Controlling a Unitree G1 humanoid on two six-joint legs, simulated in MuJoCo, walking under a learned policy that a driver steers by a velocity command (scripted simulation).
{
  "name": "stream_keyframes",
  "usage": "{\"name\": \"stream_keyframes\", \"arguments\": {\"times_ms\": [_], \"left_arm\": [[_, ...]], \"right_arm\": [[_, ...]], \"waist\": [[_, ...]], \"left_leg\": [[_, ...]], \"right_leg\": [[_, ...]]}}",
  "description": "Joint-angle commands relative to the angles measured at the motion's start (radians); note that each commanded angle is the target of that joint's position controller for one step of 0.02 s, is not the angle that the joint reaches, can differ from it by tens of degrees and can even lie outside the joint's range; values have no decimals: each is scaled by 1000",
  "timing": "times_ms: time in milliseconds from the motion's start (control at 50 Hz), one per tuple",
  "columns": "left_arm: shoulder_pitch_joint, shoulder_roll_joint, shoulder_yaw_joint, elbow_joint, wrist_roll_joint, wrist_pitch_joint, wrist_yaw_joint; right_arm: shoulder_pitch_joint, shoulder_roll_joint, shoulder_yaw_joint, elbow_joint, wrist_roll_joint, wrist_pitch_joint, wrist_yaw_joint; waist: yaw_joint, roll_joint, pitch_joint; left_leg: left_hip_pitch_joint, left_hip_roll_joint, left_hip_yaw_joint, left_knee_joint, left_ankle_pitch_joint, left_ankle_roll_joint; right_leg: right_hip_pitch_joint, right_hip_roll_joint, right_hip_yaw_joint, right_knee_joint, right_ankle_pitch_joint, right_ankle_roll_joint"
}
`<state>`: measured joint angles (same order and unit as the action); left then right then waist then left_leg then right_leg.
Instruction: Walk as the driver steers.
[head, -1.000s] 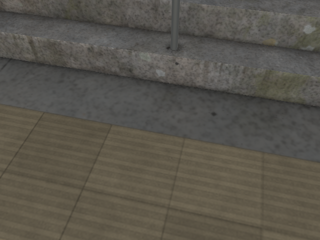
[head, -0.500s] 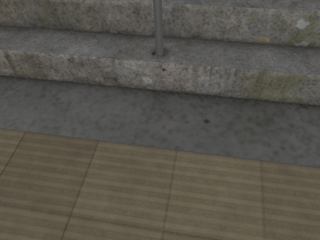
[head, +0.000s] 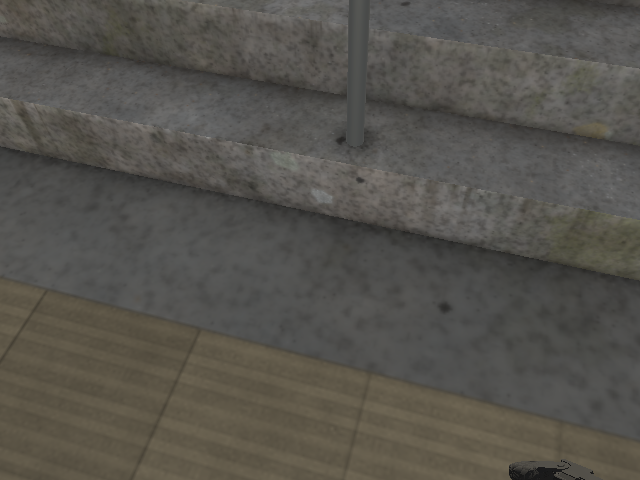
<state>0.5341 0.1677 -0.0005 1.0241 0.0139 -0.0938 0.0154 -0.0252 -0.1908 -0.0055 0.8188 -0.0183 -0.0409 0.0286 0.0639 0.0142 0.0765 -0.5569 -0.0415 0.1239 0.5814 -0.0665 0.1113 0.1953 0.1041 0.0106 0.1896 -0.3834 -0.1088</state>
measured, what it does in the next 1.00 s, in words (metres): walks ahead, turning right: left foot, then right foot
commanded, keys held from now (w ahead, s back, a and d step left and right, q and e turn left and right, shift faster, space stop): w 0.02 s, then w+e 0.98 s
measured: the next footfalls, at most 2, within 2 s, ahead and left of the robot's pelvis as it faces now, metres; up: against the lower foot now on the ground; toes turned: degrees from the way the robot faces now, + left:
left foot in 0.04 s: +0.19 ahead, +0.06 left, +0.00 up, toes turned +3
right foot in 0.60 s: +0.45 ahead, -0.14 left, +0.00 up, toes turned -20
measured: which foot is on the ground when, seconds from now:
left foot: up 0.00-0.02, down 0.04-0.58, up 0.60-1.00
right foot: down 0.00-0.04, up 0.06-0.58, down 0.60-1.00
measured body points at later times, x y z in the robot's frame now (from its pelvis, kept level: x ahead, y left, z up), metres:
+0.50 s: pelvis +0.27 -0.02 +0.01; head +0.30 -0.03 +0.46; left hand +0.48 +0.16 -0.11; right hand +0.16 -0.23 -0.14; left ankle +0.15 +0.06 -0.72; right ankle +0.41 -0.15 -0.69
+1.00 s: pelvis +0.53 -0.12 +0.02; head +0.56 -0.15 +0.47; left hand +0.62 +0.15 -0.10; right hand +0.61 -0.42 -0.09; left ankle +0.76 -0.05 -0.67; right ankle +0.42 -0.12 -0.72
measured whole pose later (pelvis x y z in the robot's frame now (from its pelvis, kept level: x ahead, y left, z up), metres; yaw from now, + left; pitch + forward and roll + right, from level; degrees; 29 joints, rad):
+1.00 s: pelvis +0.53 -0.12 +0.02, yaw -29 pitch +2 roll +0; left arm 0.42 0.26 0.07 0.97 0.01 -0.07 0.00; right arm 0.01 -0.26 -0.03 0.78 -0.04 -0.04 0.02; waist 0.09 0.04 0.05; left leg -0.65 0.08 -0.03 0.68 -0.02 -0.04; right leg -0.01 0.14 0.14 0.26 -0.26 -0.13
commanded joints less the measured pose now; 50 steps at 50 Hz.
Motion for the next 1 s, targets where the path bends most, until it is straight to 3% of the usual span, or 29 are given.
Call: {"name": "stream_keyframes", "arguments": {"times_ms": [20, 40, 60, 80, 100, 140, 180, 220, 300, 360, 460, 520, 560, 580, 600, 620, 640, 660, 680, 700, 720, 740, 780, 860, 900, 1000], "left_arm": [[-47, 192, 38, -35, 5, -1, 13], [-59, 166, 29, -55, -2, -3, 3], [67, 33, 6, -67, -15, 2, -7], [49, 140, 33, -48, -9, 9, -3], [-55, 165, 41, -83, -3, 8, -5], [-116, 136, 45, -87, 4, 18, -17], [-77, 82, 37, -73, 19, 47, -32], [-115, 70, 39, -93, 20, 62, -41], [-288, 82, 44, -154, 10, 71, -51], [-400, 65, 35, -189, 5, 64, -57], [-549, 60, 24, -241, 12, 62, -63], [-521, 87, 36, -241, 19, 60, -61], [-384, 120, 56, -199, 21, 57, -56], [-261, 148, 73, -158, 26, 49, -52], [-107, 228, 104, -120, 41, 44, -38], [-115, 334, 133, -134, 41, 51, -27], [-105, 311, 130, -132, 12, 61, -27], [-176, 282, 122, -127, 3, 63, -23], [-223, 232, 112, -128, -2, 59, -26], [-265, 206, 105, -135, -7, 51, -26], [-283, 182, 95, -134, -13, 41, -24], [-290, 180, 90, -141, -10, 28, -24], [-254, 212, 92, -124, -20, 11, -26], [-156, 235, 97, -104, -22, 22, -21], [-104, 232, 95, -91, -11, 20, -19], [-67, 245, 98, -89, -5, 14, -10]], "right_arm": [[342, -152, -54, 70, 2, -19, -29], [483, -202, -73, 98, -20, -24, -43], [514, -281, -91, 98, -47, -25, -42], [459, -219, -85, 95, -5, -19, -27], [330, -169, -72, 72, 10, -21, -25], [267, -86, -51, 78, 1, -44, -20], [302, -58, -40, 111, 3, -65, -27], [345, -85, -45, 134, 9, -83, -28], [416, -101, -44, 158, 4, -86, -30], [450, -98, -36, 168, 6, -84, -35], [542, -119, -34, 201, 2, -70, -57], [519, -155, -42, 203, -1, -61, -73], [493, -183, -52, 195, -7, -46, -77], [481, -194, -56, 184, -4, -38, -72], [468, -191, -57, 155, 1, -41, -67], [500, -71, -36, 84, 16, -52, -37], [360, -152, -52, 52, 9, -71, -32], [279, -154, -50, 16, 20, -84, -24], [297, -152, -49, 23, 22, -91, -24], [313, -144, -49, 36, 6, -79, -26], [339, -131, -46, 38, -14, -56, -25], [342, -128, -46, 35, -24, -38, -22], [312, -111, -44, 17, -32, -12, -17], [124, -132, -45, -59, -32, -7, -11], [49, -135, -44, -80, -16, -8, -13], [-89, -126, -27, -133, -14, -20, -9]], "waist": [[-215, -104, -154], [-266, -42, -239], [-172, 177, -337], [-174, 50, -316], [-123, 6, -130], [-71, -37, -2], [-32, -8, 2], [-23, 5, 10], [-49, 25, 32], [-72, 37, 37], [-117, 46, 44], [-74, 77, 7], [-9, 99, -75], [44, 85, -143], [114, 21, -230], [39, -246, -289], [75, -92, -287], [39, -59, -146], [-13, 9, -84], [-54, 39, -52], [-84, 27, -57], [-92, 22, -69], [-102, 0, -68], [-42, -58, -33], [-10, -69, -31], [33, -96, -37]], "left_leg": [[427, -39, -25, -92, -16, 64], [662, 114, -185, -113, -133, 111], [916, 429, -637, -115, -133, 244], [846, 450, -833, -283, -340, 289], [660, 417, -665, -363, -429, 241], [433, 337, -460, -435, -243, 162], [336, 287, -315, -464, -124, 109], [335, 272, -225, -481, -38, 92], [399, 234, -83, -480, 126, 40], [438, 212, -1, -455, 248, 7], [609, 263, 56, -398, 401, 2], [689, 298, 95, -273, 732, -3], [704, 310, 117, -45, 895, 6], [640, 304, 127, 149, 809, 0], [436, 280, 131, 436, 524, -20], [-61, 58, 103, 825, -419, -78], [-199, 35, -131, 890, -432, -67], [-240, 100, -160, 809, -296, -61], [-171, 129, -149, 715, -231, -65], [-105, 149, -151, 646, -220, -79], [-43, 158, -153, 602, -220, -98], [-7, 156, -148, 565, -222, -116], [2, 146, -128, 482, -196, -138], [-97, 131, -109, 300, -31, -155], [-128, 121, -115, 228, 22, -159], [-69, 60, -105, 26, 77, -139]], "right_leg": [[-127, -272, 35, 460, 1255, 11], [-312, -231, 28, 719, 944, 0], [-654, -57, -22, 1116, -30, 22], [-798, -28, 58, 1242, -102, 1], [-835, -100, 71, 1186, 19, -8], [-757, -154, 66, 1095, 93, -7], [-671, -178, 60, 1037, 112, 11], [-712, -191, 47, 1006, 153, 20], [-863, -205, 19, 886, 306, 36], [-863, -189, -35, 704, 407, 45], [-844, -152, -132, 487, 387, 14], [-743, -92, -171, 435, 246, -40], [-591, -26, -186, 403, 141, -91], [-429, -2, -167, 330, 146, -123], [-185, -122, 21, 268, 41, -181], [136, -436, 575, 208, 19, -350], [121, -449, 729, 81, -8, -347], [-4, -418, 554, 51, 105, -296], [-131, -379, 457, 35, 267, -252], [-222, -326, 368, 30, 396, -216], [-278, -286, 308, 23, 469, -198], [-305, -268, 286, 22, 534, -197], [-342, -236, 245, 18, 611, -189], [-318, -192, 240, 8, 597, -119], [-267, -202, 270, 15, 602, -91], [-200, -189, 278, 102, 726, -74]]}}
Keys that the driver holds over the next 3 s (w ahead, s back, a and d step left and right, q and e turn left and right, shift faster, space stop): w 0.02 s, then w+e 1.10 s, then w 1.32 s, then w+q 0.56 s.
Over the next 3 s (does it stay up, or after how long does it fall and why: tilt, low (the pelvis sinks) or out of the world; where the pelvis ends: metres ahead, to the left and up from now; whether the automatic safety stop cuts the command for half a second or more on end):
stays up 0.79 -0.31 0.01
